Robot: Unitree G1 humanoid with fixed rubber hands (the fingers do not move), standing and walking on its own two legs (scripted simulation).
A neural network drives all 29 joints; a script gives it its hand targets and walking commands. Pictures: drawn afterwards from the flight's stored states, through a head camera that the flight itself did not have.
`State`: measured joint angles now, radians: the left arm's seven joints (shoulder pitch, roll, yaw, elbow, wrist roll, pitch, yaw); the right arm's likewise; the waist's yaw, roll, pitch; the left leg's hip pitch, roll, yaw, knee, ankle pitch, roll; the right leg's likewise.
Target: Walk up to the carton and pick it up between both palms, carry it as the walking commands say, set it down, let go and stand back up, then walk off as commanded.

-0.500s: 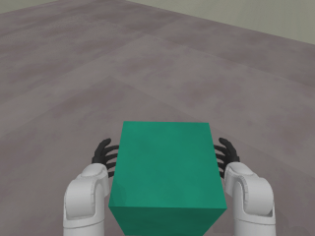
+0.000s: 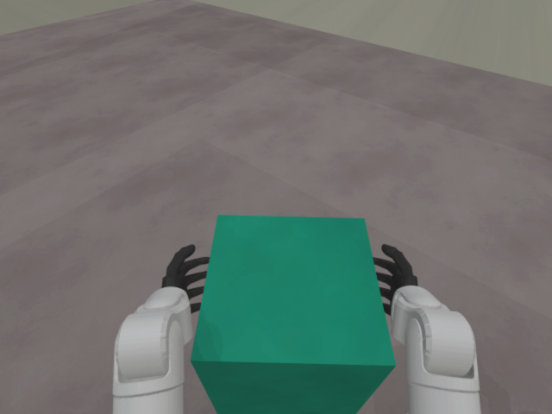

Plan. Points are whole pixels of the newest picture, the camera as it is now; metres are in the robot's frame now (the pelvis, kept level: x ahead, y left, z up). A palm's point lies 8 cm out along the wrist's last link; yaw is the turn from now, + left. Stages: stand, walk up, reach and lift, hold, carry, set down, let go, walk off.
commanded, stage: carry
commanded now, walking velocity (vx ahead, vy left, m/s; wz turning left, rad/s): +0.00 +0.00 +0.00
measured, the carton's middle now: (287, 321) +0.28 +0.00 +0.01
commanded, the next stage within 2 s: hold in 1.82 s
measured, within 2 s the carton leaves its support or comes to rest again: neither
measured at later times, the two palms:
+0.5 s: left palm (176, 308) +0.28 +0.16 +0.05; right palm (386, 307) +0.28 -0.14 +0.04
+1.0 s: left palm (179, 316) +0.27 +0.16 +0.04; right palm (390, 315) +0.27 -0.14 +0.04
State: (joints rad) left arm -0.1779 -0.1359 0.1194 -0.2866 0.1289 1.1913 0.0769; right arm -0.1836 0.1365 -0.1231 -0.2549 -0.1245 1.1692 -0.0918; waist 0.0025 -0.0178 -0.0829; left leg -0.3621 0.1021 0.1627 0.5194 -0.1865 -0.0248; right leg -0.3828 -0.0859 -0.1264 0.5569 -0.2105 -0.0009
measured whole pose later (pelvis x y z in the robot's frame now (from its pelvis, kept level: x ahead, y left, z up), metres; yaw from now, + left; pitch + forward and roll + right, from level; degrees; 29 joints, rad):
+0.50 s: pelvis +0.00 +0.01 +0.00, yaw +0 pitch +3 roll +0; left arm -0.14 -0.13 0.12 -0.02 0.18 0.83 0.04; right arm -0.15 0.13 -0.13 0.01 -0.18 0.82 -0.06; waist 0.00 -0.01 -0.09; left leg -0.40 0.09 0.15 0.54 -0.19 -0.01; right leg -0.41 -0.10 -0.12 0.56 -0.21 0.01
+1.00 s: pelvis +0.00 +0.01 +0.00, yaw +0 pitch +3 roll +0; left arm -0.09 -0.13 0.10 0.01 0.17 0.76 0.05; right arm -0.10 0.13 -0.11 0.03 -0.17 0.75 -0.06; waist 0.00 0.00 -0.11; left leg -0.39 0.10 0.15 0.52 -0.18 -0.02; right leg -0.40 -0.09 -0.12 0.54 -0.19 0.01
